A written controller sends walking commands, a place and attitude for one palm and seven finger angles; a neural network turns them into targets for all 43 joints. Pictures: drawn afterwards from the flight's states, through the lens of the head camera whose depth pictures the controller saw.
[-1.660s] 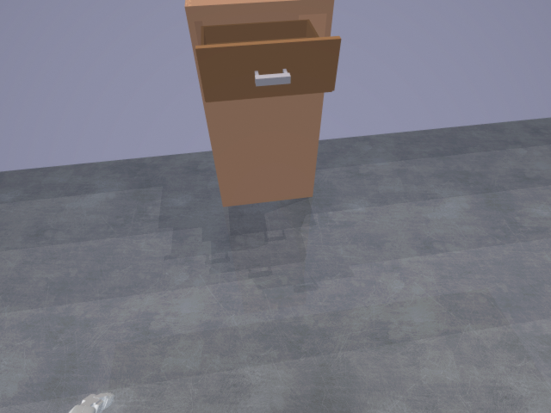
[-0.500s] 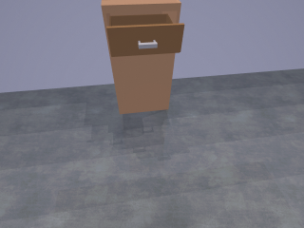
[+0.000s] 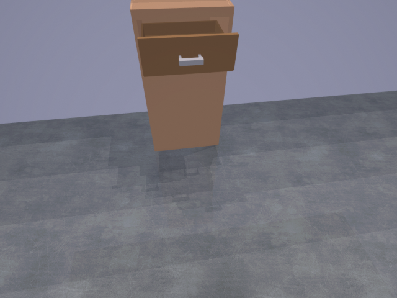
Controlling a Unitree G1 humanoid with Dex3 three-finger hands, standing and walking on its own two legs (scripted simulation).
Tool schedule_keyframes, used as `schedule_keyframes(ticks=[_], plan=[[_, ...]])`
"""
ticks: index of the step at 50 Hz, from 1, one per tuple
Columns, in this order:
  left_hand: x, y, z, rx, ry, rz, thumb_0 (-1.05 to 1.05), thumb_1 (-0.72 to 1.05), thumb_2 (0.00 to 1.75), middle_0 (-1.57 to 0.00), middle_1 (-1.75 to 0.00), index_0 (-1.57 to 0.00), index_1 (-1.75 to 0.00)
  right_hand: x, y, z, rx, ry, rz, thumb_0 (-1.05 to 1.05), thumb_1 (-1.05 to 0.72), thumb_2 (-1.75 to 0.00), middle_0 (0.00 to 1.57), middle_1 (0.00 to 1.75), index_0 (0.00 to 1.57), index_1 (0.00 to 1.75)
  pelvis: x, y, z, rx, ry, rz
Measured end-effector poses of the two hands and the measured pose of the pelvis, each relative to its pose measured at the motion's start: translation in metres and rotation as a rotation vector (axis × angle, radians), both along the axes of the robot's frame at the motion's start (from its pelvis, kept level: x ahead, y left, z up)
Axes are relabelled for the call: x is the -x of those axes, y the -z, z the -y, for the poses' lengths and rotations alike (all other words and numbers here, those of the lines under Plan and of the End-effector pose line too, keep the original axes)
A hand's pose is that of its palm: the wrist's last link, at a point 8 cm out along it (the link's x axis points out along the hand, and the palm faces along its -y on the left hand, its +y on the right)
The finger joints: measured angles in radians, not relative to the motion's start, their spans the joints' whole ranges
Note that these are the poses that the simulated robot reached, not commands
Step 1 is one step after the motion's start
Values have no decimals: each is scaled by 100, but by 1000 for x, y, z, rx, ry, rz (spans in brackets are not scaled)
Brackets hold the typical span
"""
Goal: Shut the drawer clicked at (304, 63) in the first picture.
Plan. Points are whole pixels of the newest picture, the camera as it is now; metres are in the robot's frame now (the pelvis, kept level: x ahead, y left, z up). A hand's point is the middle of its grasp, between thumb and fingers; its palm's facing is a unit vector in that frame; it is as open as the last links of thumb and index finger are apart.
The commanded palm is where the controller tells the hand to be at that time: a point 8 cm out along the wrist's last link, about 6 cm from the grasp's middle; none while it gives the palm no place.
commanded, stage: walk to a spot facing it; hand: left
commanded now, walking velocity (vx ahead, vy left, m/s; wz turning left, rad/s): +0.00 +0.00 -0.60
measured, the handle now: (190, 59) +0.99 +0.10 +0.00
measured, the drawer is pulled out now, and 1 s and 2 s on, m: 0.19 0.19 0.19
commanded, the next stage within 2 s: none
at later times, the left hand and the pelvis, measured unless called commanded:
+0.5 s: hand out of the picture +0.02 +0.15 -0.16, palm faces -0.15 -0.96 -0.23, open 7.4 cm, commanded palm none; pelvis -0.01 -0.04 +0.00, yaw -14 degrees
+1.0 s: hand (126, 273) +0.22 +0.20 -0.20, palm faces -0.38 -0.91 -0.17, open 7.4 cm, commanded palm none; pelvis +0.17 +0.01 -0.02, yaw -31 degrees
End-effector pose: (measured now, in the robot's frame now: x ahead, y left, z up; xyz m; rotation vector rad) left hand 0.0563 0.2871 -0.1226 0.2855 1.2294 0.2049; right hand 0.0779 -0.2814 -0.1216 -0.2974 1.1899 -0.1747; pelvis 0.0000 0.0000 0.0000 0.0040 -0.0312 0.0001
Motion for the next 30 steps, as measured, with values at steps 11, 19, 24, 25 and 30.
schedule_keyframes(ticks=[11,19,24,25,30], plan=[[8,21,34,44,74,-75,0,90,90,-20,-30,-20,-30,49,27,-13,-78,138,-3,0,-90,-90,20,30,21,30,17,16,9,-38,123,1],[21,18,75,51,94,-65,0,90,90,-20,-30,-20,-30,85,46,5,-138,222,-63,1,-91,-90,20,30,21,30,20,21,34,-24,185,1],[32,4,91,79,115,-121,0,90,90,-20,-30,-20,-30,82,23,18,-134,264,-18,1,-91,-90,20,30,20,30,10,2,41,-33,241,-22],[33,2,93,83,122,-132,0,90,90,-20,-30,-20,-30,80,20,21,-129,276,-5,1,-91,-90,20,30,20,30,7,0,42,-34,252,-27],[23,0,96,93,148,-165,0,90,90,-20,-30,-20,-30,66,11,28,-104,321,32,1,-91,-90,20,30,20,30,-12,-3,41,-27,299,-45]])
